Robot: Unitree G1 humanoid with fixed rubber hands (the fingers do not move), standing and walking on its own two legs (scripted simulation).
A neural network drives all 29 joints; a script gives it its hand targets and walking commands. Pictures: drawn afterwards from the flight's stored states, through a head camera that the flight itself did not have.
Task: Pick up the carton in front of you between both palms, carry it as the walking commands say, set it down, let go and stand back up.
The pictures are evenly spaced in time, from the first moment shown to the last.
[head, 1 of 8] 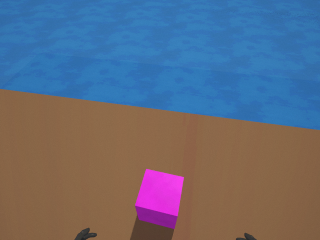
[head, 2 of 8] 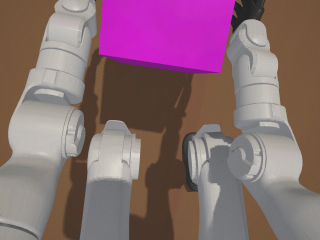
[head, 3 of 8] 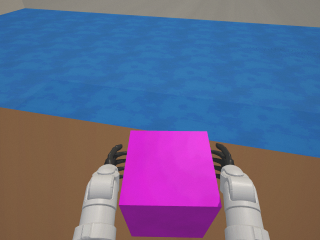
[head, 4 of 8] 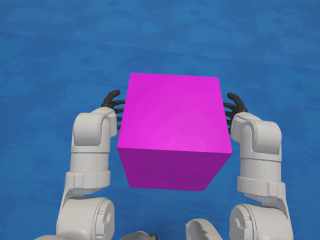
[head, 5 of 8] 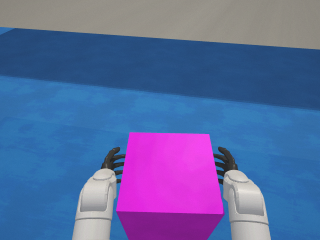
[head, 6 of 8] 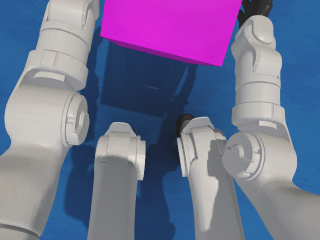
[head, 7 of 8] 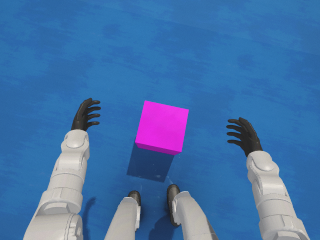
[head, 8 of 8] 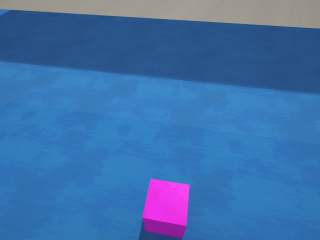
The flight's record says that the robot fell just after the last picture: no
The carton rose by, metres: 0.69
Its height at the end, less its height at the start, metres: -0.13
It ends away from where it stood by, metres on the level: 2.68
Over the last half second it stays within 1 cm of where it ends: yes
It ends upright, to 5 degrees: yes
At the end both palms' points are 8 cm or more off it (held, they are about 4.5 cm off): yes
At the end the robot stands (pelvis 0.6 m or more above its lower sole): yes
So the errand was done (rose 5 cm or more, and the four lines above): yes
